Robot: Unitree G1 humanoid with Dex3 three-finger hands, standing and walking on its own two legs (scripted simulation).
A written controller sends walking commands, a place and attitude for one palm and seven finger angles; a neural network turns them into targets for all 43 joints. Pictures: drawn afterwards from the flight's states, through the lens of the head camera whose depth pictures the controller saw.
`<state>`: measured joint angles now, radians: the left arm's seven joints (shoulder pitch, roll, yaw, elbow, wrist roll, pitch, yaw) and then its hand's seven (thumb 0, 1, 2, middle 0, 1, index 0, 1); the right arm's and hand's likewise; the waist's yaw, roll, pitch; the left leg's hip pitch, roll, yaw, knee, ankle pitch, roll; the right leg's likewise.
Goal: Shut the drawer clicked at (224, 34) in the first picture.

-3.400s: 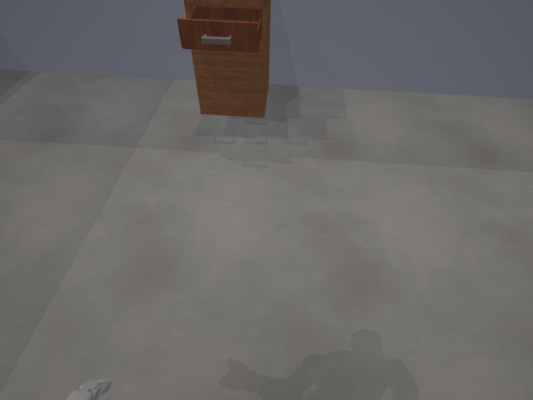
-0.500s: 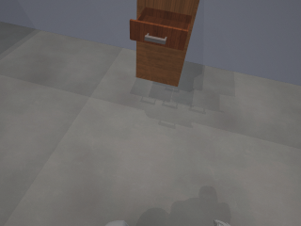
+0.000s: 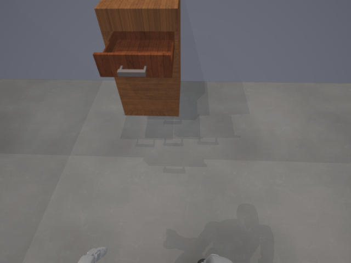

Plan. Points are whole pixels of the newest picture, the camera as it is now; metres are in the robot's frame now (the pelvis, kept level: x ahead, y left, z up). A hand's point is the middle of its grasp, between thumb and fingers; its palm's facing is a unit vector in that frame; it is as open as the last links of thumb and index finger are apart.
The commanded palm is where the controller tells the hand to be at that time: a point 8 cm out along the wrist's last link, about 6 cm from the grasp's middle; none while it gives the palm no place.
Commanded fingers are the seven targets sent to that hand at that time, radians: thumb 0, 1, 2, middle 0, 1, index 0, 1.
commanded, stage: walk to a spot facing it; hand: left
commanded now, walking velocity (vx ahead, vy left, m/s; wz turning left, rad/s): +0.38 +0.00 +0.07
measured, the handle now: (132, 70) +1.00 +0.21 -0.14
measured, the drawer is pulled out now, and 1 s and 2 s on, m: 0.24 0.24 0.24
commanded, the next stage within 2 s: turn to face it in 0.62 s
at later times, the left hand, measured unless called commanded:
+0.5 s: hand out of the picture +0.09 +0.16 -0.16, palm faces +0.23 -0.96 -0.14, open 7.3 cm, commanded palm none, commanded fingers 0.00 0.90 0.90 -0.20 -0.30 -0.20 -0.30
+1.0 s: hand (108, 179) +0.40 +0.22 -0.15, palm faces +0.04 -0.97 -0.24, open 7.4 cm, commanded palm none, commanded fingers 0.00 0.90 0.90 -0.20 -0.30 -0.20 -0.30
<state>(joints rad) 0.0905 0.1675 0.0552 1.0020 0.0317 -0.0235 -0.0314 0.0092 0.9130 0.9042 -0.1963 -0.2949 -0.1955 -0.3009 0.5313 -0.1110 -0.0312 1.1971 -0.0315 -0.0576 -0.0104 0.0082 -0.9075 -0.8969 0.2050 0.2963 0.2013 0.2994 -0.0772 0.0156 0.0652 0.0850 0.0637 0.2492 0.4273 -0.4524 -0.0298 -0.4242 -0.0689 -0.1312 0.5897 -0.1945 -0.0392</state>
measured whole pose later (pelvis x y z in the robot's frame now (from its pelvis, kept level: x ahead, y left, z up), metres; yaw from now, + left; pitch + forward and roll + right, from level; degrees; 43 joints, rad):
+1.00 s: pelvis +0.33 +0.03 +0.00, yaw +1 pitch -2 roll +2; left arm 0.18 0.17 0.05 1.02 0.03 -0.01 0.00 0.01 0.91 0.90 -0.20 -0.29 -0.19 -0.30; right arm 0.30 -0.16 -0.03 1.10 -0.03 -0.02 -0.02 0.00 -0.92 -0.90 0.20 0.30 0.20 0.30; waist -0.01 0.01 0.06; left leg -0.11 0.08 0.26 0.56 -0.38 -0.02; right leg -0.34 -0.06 -0.11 0.61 -0.21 -0.01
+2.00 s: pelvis +0.52 -0.04 +0.02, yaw -3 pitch -1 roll +1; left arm 0.21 0.14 0.07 1.05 0.02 -0.07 0.01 0.00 0.95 0.90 -0.20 -0.30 -0.20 -0.30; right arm 0.33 -0.17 -0.06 1.12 -0.03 -0.01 0.00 0.01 -0.91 -0.90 0.20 0.30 0.20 0.30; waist -0.02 0.05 0.05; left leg -0.41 0.10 0.07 1.13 -0.37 0.00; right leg -0.23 -0.03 -0.17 0.49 -0.24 -0.06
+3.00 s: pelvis +0.57 -0.10 +0.02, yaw -3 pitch -2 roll +1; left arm 0.23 0.15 0.03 1.07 0.02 0.02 0.03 0.01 0.94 0.90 -0.20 -0.30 -0.20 -0.30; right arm 0.29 -0.19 -0.04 1.11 -0.02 0.05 -0.02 0.01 -0.91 -0.90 0.20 0.30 0.20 0.30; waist -0.03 0.05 0.01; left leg -0.24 0.06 0.02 0.62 -0.33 -0.02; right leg -0.20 0.03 -0.09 0.46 -0.24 -0.08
